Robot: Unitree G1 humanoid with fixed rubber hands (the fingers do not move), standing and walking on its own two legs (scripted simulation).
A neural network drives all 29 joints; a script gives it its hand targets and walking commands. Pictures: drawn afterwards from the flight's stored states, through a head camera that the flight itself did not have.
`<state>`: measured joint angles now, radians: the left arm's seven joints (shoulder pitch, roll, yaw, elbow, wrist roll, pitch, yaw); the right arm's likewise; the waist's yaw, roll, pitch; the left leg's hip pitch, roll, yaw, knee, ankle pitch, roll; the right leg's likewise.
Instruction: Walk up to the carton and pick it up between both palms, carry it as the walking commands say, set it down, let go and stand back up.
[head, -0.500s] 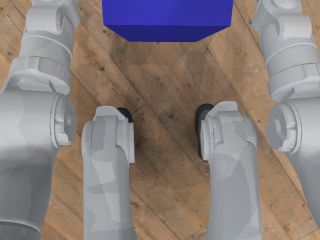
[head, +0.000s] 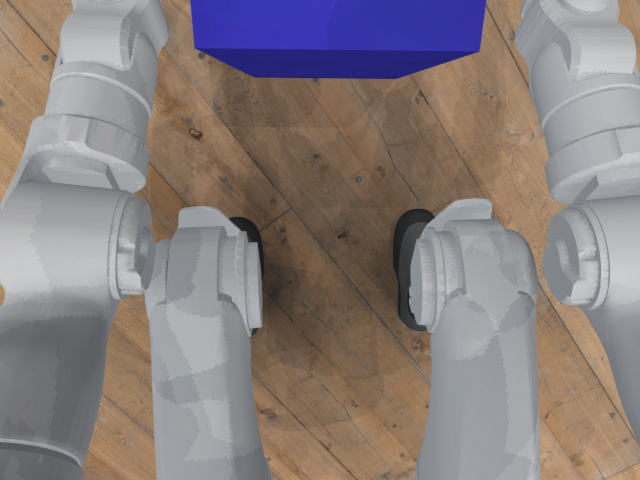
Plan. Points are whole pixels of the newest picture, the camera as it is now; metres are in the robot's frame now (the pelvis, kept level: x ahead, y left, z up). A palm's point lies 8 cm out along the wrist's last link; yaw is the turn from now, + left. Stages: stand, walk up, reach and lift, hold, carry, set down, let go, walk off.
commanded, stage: reach and lift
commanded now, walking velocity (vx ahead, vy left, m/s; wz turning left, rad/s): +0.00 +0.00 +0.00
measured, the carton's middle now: out of the picture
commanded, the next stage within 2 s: none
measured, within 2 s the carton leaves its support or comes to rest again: leaves its support in 1.14 s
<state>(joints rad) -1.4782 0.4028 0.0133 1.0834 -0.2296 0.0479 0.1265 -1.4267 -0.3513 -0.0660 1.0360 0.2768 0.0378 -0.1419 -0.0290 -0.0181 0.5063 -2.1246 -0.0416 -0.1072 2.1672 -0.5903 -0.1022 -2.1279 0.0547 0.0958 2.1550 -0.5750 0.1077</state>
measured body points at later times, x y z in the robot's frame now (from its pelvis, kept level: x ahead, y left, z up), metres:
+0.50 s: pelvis -0.01 +0.00 +0.00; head +0.37 +0.00 +0.23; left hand +0.56 +0.15 -0.18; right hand +0.55 -0.15 -0.18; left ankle +0.12 +0.15 -0.35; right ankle +0.12 -0.14 -0.35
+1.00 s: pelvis +0.00 +0.00 -0.02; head +0.37 +0.01 +0.23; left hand +0.57 +0.15 -0.18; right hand +0.56 -0.15 -0.18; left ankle +0.12 +0.15 -0.35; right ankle +0.12 -0.14 -0.35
